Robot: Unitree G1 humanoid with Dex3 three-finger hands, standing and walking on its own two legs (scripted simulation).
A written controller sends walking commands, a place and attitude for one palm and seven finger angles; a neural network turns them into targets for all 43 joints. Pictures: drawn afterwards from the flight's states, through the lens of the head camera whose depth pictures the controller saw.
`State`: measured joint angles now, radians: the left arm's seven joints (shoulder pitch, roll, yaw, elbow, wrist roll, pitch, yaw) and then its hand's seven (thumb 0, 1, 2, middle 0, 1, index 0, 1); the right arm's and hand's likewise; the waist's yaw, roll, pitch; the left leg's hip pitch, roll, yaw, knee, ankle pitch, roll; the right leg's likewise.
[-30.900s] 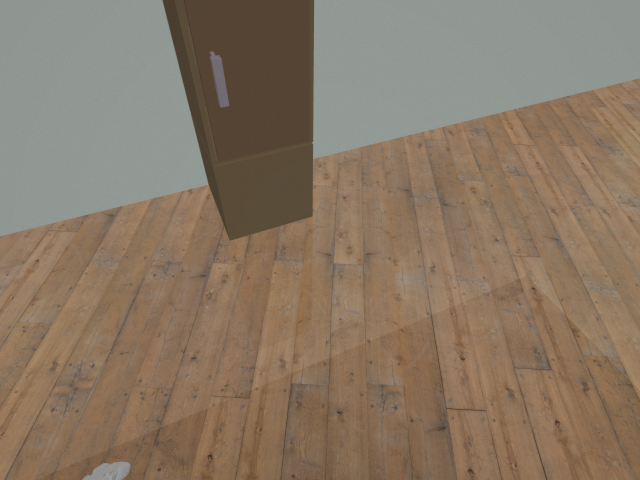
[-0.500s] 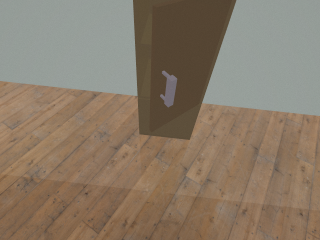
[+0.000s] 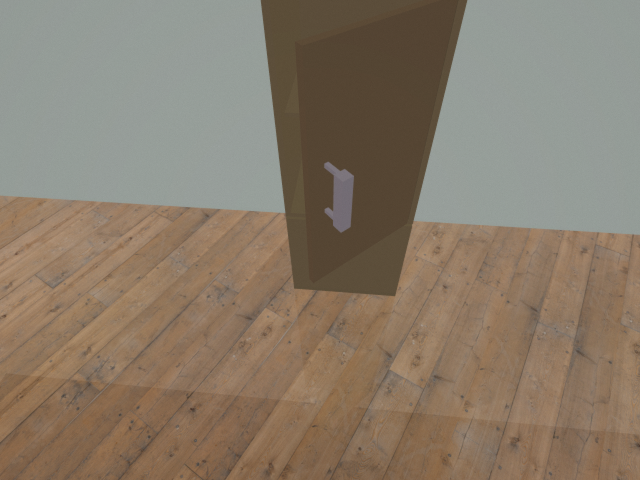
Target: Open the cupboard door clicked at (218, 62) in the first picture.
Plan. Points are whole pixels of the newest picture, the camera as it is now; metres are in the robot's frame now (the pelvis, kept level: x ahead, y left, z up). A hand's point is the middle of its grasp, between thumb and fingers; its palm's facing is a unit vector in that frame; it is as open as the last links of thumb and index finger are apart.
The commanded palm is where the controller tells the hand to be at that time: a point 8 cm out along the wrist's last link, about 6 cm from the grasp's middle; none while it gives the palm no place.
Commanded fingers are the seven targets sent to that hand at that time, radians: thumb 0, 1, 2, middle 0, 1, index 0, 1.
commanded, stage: let the arm hang, fingers relaxed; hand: left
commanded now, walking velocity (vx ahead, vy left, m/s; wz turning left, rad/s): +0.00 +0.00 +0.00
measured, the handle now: (335, 196) +0.63 +0.01 -0.05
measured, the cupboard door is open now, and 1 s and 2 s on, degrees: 43 43 43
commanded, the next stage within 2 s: look to check the result in 0.26 s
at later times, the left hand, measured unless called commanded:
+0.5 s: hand out of the picture +0.01 +0.16 -0.17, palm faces +0.05 -0.98 -0.18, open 7.4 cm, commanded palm none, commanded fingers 0.00 0.90 0.90 -0.20 -0.30 -0.20 -0.30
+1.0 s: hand out of the picture +0.03 +0.16 -0.17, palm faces +0.05 -0.98 -0.18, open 7.4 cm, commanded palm none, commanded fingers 0.00 0.90 0.90 -0.20 -0.30 -0.20 -0.30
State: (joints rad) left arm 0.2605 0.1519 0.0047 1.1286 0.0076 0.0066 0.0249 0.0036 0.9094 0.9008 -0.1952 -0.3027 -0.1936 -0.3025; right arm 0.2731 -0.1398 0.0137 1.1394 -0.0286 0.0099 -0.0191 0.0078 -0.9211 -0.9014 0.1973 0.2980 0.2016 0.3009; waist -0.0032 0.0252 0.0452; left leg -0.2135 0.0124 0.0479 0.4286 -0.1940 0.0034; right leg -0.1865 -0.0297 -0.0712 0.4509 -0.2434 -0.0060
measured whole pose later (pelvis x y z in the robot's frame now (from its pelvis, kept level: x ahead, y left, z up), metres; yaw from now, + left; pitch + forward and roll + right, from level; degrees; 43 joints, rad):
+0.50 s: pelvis +0.02 +0.00 +0.00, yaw +0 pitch -1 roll +0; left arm 0.28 0.13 0.01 1.15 0.01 0.00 0.03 0.00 0.91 0.90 -0.20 -0.30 -0.19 -0.30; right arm 0.26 -0.14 0.01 1.15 -0.03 0.00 -0.03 0.00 -0.91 -0.90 0.20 0.30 0.20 0.30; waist 0.00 0.00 0.05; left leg -0.18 0.02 0.04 0.40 -0.21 0.00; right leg -0.15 -0.02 -0.08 0.41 -0.25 -0.01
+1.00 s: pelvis +0.03 -0.01 +0.00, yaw +0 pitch -1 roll +0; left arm 0.26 0.14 0.01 1.14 0.01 0.00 0.03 0.00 0.91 0.90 -0.20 -0.30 -0.19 -0.30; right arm 0.25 -0.15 0.01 1.15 -0.03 0.00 -0.04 0.00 -0.92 -0.90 0.20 0.30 0.20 0.30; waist 0.00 0.00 0.05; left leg -0.16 0.02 0.04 0.39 -0.22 -0.01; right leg -0.12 -0.02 -0.08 0.39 -0.26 -0.01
